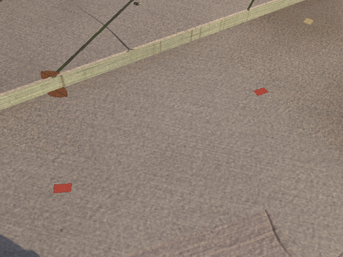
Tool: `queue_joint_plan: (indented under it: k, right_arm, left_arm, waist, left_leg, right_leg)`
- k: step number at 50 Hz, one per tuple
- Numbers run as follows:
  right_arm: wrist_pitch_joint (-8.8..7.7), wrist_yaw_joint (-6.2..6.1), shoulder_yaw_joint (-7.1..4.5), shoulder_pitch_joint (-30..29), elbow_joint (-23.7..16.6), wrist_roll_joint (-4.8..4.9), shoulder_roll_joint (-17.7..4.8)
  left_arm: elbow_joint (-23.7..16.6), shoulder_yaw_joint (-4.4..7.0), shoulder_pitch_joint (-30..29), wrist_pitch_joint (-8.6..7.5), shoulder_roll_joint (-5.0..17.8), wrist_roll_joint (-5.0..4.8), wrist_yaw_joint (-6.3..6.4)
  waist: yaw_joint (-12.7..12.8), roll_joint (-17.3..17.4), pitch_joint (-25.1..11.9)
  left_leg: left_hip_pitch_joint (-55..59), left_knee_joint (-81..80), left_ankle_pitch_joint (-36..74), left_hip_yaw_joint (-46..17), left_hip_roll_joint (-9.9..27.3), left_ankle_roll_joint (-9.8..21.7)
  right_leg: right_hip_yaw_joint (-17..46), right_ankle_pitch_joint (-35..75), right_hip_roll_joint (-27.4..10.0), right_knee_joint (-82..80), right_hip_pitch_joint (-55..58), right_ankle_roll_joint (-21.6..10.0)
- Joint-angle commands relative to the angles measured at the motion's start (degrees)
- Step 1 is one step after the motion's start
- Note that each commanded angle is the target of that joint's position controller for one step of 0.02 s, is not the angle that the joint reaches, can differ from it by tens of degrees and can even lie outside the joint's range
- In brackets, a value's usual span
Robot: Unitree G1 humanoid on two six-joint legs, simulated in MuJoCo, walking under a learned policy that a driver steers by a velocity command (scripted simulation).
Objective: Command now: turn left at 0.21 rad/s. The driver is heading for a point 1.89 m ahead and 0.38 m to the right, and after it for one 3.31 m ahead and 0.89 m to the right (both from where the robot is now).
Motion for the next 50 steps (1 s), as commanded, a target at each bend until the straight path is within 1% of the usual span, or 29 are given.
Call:
queue_joint_plan:
  k: [1,3,6,7,8,9,10,11,12,13,14,15,16,18,20,22,30,31,32,33,34,35,36,38,40,43,46,48,50]
  right_arm:
    - [-1.56,-1.36,-1.1,-3.31,-1.89,-0.24,-6.56]
    - [-2.26,-1.26,-1.0,-0.6,0.39,-0.25,-6.86]
    - [-2.29,-1.3,-0.86,1.35,3.04,-0.57,-7.01]
    - [-2.24,-1.3,-0.76,1.22,3.63,-0.62,-6.84]
    - [-2.19,-1.26,-0.62,0.53,4.08,-0.46,-6.56]
    - [-2.15,-1.22,-0.38,-0.95,4.33,0.11,-6.08]
    - [-2.16,-1.08,-0.05,-1.67,4.57,0.65,-5.18]
    - [-2.27,-0.91,0.4,-0.66,4.88,0.5,-3.3]
    - [-1.9,-0.9,0.28,2.31,6.15,0.95,-2.57]
    - [-1.23,-1.37,0.12,4.68,8.57,1.33,-2.77]
    - [-0.63,-1.71,-0.11,4.63,9.91,0.91,-3.67]
    - [-0.36,-1.65,-0.45,2.89,10.41,0.8,-4.58]
    - [-0.29,-1.32,-0.57,2.0,10.98,0.98,-4.81]
    - [-0.45,-0.77,-0.56,3.0,13.39,1.38,-4.37]
    - [-0.54,-0.84,-0.46,3.61,15.58,1.52,-3.89]
    - [-0.36,-1.03,-0.35,3.76,17.3,1.5,-3.55]
    - [0.25,-1.44,0.41,5.67,22.15,1.3,-2.68]
    - [0.28,-1.45,0.6,6.07,22.59,1.14,-2.46]
    - [0.28,-1.41,0.6,5.72,22.62,0.72,-2.73]
    - [0.14,-1.24,0.38,5.01,22.06,-0.05,-3.53]
    - [-0.17,-0.92,0.13,4.39,21.27,-0.88,-4.37]
    - [-0.61,-0.52,0.1,3.73,20.45,-1.27,-4.44]
    - [-1.13,-0.12,0.19,3.2,19.77,-1.24,-3.92]
    - [-2.36,0.59,0.26,2.22,18.56,-1.08,-3.35]
    - [-3.32,1.11,0.12,1.51,17.51,-1.02,-3.48]
    - [-3.99,1.55,0.02,-0.49,15.36,-0.85,-3.52]
    - [-4.11,1.81,0.36,-2.99,12.89,-0.53,-2.74]
    - [-4.15,1.92,0.43,-4.05,11.35,-0.38,-2.84]
    - [-4.29,1.93,0.3,-3.41,10.34,-0.14,-3.27]
  left_arm:
    - [-0.49,0.07,4.56,-0.78,2.55,0.99,0.1]
    - [0.02,-0.3,4.12,-1.4,2.24,0.43,0.26]
    - [0.51,-1.21,2.73,-1.93,0.95,0.09,1.18]
    - [0.98,-1.44,3.03,-2.07,0.77,0.04,1.44]
    - [1.72,-1.7,3.97,-2.27,0.42,0.1,1.59]
    - [2.94,-2.06,5.89,-2.61,-0.33,0.32,1.61]
    - [4.19,-2.38,7.71,-3.19,-0.24,1.04,1.52]
    - [5.01,-2.48,8.54,-3.97,1.62,2.23,1.4]
    - [4.36,-3.16,7.18,-4.38,2.09,2.2,1.26]
    - [4.17,-2.98,4.26,-4.13,3.0,1.23,1.22]
    - [4.64,-2.97,2.7,-4.06,3.0,0.78,1.4]
    - [5.52,-3.46,2.94,-4.09,1.77,0.67,1.65]
    - [6.73,-3.94,4.27,-4.23,0.63,0.56,1.96]
    - [8.48,-4.06,6.38,-4.54,0.51,-0.03,2.38]
    - [9.76,-4.05,7.2,-4.61,0.23,-0.11,2.46]
    - [10.83,-4.16,7.54,-4.58,-0.46,0.0,2.52]
    - [14.42,-4.34,8.67,-4.5,-1.99,0.12,2.8]
    - [14.87,-4.31,9.38,-4.47,-2.11,0.12,2.77]
    - [15.18,-3.9,9.88,-4.29,-1.29,0.08,2.73]
    - [15.64,-2.96,11.07,-3.99,0.79,0.06,2.66]
    - [16.24,-1.95,12.59,-3.7,2.65,0.23,2.55]
    - [16.95,-1.54,14.19,-3.59,2.33,0.41,2.42]
    - [17.49,-1.35,15.16,-3.71,1.41,0.56,2.28]
    - [17.96,-1.05,15.89,-4.49,0.1,0.8,1.98]
    - [18.06,-0.76,16.21,-5.44,-0.25,0.8,1.75]
    - [18.18,-0.45,17.23,-6.42,-0.27,0.8,1.49]
    - [17.73,-0.13,17.36,-6.86,0.17,0.93,1.3]
    - [17.28,0.22,17.15,-7.07,0.89,1.0,1.1]
    - [16.71,0.61,16.15,-7.2,1.68,0.94,0.8]
  waist:
    - [0.1,13.05,-3.61]
    - [-1.13,12.09,-5.18]
    - [-2.92,11.16,-6.89]
    - [-3.0,11.39,-6.98]
    - [-2.41,11.19,-6.83]
    - [-0.88,10.19,-6.58]
    - [0.25,7.55,-6.13]
    - [-1.06,2.88,-5.38]
    - [-3.64,-1.61,-3.59]
    - [-3.73,-4.1,-1.67]
    - [-3.87,-5.1,0.14]
    - [-3.37,-4.93,-0.48]
    - [-2.88,-5.11,-1.2]
    - [-2.5,-3.91,-3.37]
    - [-2.12,-2.21,-3.97]
    - [-1.91,-1.41,-3.73]
    - [-1.88,-0.53,-1.91]
    - [-1.59,-0.72,-2.8]
    - [-1.03,-1.36,-2.14]
    - [-0.18,-3.02,-0.71]
    - [0.43,-4.59,0.75]
    - [0.64,-4.36,1.97]
    - [0.51,-3.46,3.09]
    - [0.12,-1.56,3.55]
    - [-0.15,-0.75,2.82]
    - [-0.06,-0.88,2.29]
    - [0.11,-1.5,2.53]
    - [0.13,-1.94,2.69]
    - [-0.52,-1.87,2.87]
  left_leg:
    - [3.86,-13.54,21.68,-8.48,10.16,-3.37]
    - [7.47,-11.78,28.99,-7.29,10.47,-2.68]
    - [9.4,-9.56,28.5,-7.97,11.54,-1.95]
    - [8.56,-9.02,26.51,-8.38,11.71,-1.98]
    - [6.92,-8.17,23.16,-8.58,11.52,-2.47]
    - [4.14,-6.84,17.39,-8.43,10.65,-3.86]
    - [0.3,-5.46,9.16,-8.53,9.16,-6.63]
    - [-4.25,-1.09,-0.84,-7.78,6.08,-9.24]
    - [-4.6,-0.86,-12.09,-6.93,3.05,-10.32]
    - [-0.26,-0.81,-13.66,-6.1,2.11,-11.14]
    - [1.83,-1.68,-11.86,-5.87,2.07,-12.0]
    - [2.83,-3.53,-8.79,-6.48,2.23,-12.73]
    - [3.21,-4.96,-6.14,-7.05,2.46,-13.45]
    - [3.46,-6.52,-4.38,-7.64,2.82,-14.03]
    - [2.69,-6.94,-4.9,-7.74,2.85,-14.47]
    - [1.97,-6.93,-5.42,-7.75,2.89,-14.88]
    - [-0.26,-5.1,-8.25,-7.37,3.14,-15.91]
    - [-0.18,-4.62,-9.73,-6.77,2.71,-15.84]
    - [-1.6,-2.4,-12.67,-5.32,1.72,-15.62]
    - [-5.09,2.18,-16.77,-3.37,0.74,-15.53]
    - [-9.62,8.29,-19.82,-2.34,0.91,-15.46]
    - [-13.41,13.04,-20.88,-2.38,2.06,-15.28]
    - [-16.53,16.4,-20.64,-2.48,3.18,-15.11]
    - [-20.9,20.32,-18.44,-2.85,4.89,-14.75]
    - [-23.36,22.06,-15.78,-2.84,5.79,-14.52]
    - [-25.3,21.0,-12.75,-2.35,6.53,-14.48]
    - [-22.13,14.93,-10.38,-1.49,6.41,-14.66]
    - [-18.51,11.19,-10.15,-0.92,6.23,-14.32]
    - [-13.06,7.83,-9.97,-0.04,5.78,-13.59]
  right_leg:
    - [0.89,4.24,-0.12,-0.32,-1.09,0.95]
    - [1.14,4.79,0.27,-7.07,-0.12,2.28]
    - [1.32,6.51,0.7,-16.68,2.85,3.29]
    - [1.32,7.85,0.78,-19.6,4.35,3.42]
    - [1.15,10.66,0.8,-23.73,6.72,3.39]
    - [0.54,16.71,0.86,-30.36,11.03,3.16]
    - [0.94,25.32,-0.55,-37.07,16.47,3.09]
    - [6.35,34.59,-6.29,-36.41,19.56,2.71]
    - [10.11,48.61,-12.2,-33.3,16.01,0.3]
    - [9.86,47.0,-13.19,-34.59,9.57,-3.79]
    - [10.33,39.11,-12.06,-36.5,6.72,-4.41]
    - [9.72,33.36,-9.84,-37.47,7.71,-2.96]
    - [8.98,33.76,-8.5,-37.25,9.61,-1.59]
    - [7.84,35.81,-7.31,-36.3,13.83,-0.28]
    - [7.93,35.94,-7.36,-36.11,15.99,-0.01]
    - [8.2,35.0,-7.47,-36.47,16.36,0.02]
    - [9.92,27.44,-7.16,-38.94,14.85,0.21]
    - [10.6,19.05,-6.8,-40.54,15.04,0.06]
    - [12.13,6.78,-6.52,-42.55,14.71,-0.7]
    - [15.03,-4.64,-7.35,-44.79,14.73,-2.49]
    - [18.53,-11.44,-9.35,-46.68,15.11,-5.16]
    - [20.79,-14.51,-11.03,-48.07,14.98,-7.6]
    - [21.62,-15.03,-11.99,-49.02,14.89,-9.32]
    - [21.57,-12.38,-12.71,-49.55,15.85,-11.11]
    - [20.29,-8.88,-12.45,-49.26,16.71,-11.82]
    - [17.97,-4.97,-11.92,-48.67,16.41,-12.59]
    - [14.7,-1.37,-10.76,-47.74,12.76,-12.63]
    - [13.42,-0.32,-10.66,-46.72,10.23,-12.46]
    - [12.4,-0.06,-10.76,-45.26,7.13,-11.9]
